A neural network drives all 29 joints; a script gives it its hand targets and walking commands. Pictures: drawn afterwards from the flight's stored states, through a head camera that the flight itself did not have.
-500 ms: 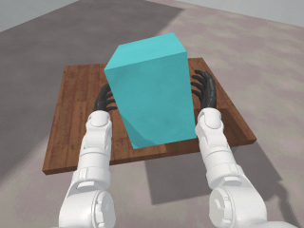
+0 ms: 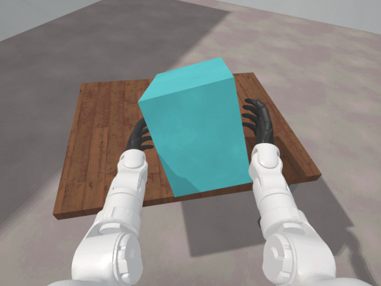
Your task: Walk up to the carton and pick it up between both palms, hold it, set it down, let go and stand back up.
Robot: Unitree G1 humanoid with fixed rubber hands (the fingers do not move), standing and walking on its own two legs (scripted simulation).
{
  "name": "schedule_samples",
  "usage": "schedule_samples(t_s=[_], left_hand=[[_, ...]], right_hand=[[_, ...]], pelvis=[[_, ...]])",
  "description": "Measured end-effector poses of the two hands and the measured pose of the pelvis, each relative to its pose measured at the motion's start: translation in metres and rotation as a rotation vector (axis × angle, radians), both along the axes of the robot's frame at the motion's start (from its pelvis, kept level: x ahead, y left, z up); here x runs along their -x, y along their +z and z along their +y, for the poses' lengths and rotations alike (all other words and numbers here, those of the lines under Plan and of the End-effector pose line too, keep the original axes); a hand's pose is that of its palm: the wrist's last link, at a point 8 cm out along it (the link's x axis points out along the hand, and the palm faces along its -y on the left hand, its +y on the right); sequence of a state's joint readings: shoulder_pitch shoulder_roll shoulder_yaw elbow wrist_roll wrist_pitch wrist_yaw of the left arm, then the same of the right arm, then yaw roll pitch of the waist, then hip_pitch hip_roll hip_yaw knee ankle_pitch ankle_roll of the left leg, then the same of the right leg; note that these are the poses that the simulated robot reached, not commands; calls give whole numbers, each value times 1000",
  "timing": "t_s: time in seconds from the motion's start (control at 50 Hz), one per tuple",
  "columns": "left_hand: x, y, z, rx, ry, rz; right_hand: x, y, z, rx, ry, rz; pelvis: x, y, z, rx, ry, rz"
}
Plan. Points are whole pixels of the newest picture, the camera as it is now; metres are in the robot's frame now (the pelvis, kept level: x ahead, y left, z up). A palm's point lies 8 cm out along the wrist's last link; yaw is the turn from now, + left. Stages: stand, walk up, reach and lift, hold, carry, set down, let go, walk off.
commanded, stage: set down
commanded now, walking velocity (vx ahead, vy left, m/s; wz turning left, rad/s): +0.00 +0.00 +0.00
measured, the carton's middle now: (199, 122) +0.50 -0.03 +0.04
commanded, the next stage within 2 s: none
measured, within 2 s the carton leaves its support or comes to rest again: neither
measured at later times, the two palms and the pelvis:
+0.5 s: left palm (134, 143) +0.41 +0.13 +0.05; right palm (254, 133) +0.40 -0.15 +0.10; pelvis +0.03 +0.00 +0.00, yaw +0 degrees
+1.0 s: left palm (137, 147) +0.42 +0.13 +0.03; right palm (253, 141) +0.40 -0.15 +0.07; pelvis +0.03 +0.00 +0.00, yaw +0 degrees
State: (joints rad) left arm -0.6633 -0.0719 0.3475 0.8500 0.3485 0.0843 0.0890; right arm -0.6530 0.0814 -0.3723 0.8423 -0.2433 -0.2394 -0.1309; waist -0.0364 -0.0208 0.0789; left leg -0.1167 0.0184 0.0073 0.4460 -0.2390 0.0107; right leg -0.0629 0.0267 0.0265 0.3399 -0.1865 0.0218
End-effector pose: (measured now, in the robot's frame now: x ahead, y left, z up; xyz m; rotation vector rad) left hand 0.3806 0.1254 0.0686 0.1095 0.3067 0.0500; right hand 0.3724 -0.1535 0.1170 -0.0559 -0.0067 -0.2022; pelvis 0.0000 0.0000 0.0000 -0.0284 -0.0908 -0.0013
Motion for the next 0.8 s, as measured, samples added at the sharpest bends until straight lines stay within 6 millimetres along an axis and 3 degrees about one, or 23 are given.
schedule_samples(t_s=[0.46,0.8], left_hand=[[-32,-14,9,-22,-17,8],[-32,-33,8,-7,-32,50]], right_hand=[[-28,-17,6,-3,6,39],[-28,-37,5,5,-13,103]], pelvis=[[-26,0,1,0,-2,36],[-28,0,1,0,-5,62]])
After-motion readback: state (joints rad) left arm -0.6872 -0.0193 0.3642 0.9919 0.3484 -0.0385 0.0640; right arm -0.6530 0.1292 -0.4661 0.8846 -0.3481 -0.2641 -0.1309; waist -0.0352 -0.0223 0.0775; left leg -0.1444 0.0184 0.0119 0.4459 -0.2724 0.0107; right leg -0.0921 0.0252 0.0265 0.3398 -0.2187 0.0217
